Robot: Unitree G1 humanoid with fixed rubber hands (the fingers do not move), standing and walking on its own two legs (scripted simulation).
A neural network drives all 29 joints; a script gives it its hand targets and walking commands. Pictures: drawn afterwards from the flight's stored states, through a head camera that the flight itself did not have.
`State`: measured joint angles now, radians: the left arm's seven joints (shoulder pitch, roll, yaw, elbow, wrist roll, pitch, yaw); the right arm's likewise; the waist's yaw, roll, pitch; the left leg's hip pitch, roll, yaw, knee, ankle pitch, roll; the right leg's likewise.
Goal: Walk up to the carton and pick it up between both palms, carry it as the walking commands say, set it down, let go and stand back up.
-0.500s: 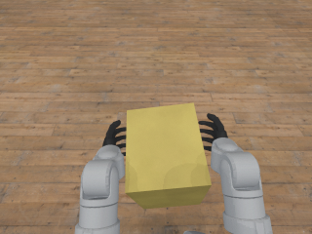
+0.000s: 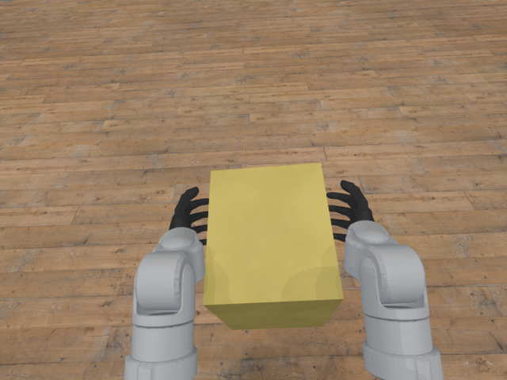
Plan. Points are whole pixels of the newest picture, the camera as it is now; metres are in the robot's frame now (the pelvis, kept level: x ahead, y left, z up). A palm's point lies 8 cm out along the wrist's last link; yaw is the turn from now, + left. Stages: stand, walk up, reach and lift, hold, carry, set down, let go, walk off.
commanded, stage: carry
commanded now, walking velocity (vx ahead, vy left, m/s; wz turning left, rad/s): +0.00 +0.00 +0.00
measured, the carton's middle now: (271, 255) +0.31 -0.01 +0.01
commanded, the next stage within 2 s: none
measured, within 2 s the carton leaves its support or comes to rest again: neither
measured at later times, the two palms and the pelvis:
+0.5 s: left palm (199, 252) +0.27 +0.09 +0.11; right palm (382, 245) +0.26 -0.16 +0.10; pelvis -0.02 -0.03 +0.00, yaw +0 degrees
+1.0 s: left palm (202, 196) +0.36 +0.09 +0.12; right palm (362, 185) +0.36 -0.15 +0.11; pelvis +0.07 -0.04 +0.01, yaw +0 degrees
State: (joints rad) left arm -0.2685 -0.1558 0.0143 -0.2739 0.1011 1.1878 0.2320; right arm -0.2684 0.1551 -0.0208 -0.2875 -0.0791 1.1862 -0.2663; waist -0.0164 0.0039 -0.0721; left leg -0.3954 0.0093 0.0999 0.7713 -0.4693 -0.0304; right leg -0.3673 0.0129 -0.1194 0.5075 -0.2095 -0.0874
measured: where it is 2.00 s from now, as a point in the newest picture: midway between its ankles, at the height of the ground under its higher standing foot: (277, 275)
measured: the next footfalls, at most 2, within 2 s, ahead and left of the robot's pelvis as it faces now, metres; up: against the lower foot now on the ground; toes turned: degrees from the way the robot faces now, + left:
left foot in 0.06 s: +0.03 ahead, +0.09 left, +0.00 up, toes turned +6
right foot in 1.02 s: +0.13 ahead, -0.16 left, +0.00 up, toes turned -8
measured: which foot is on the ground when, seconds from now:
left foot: up 0.00-0.04, down 0.06-1.00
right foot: down 0.00-0.72, up 0.74-1.00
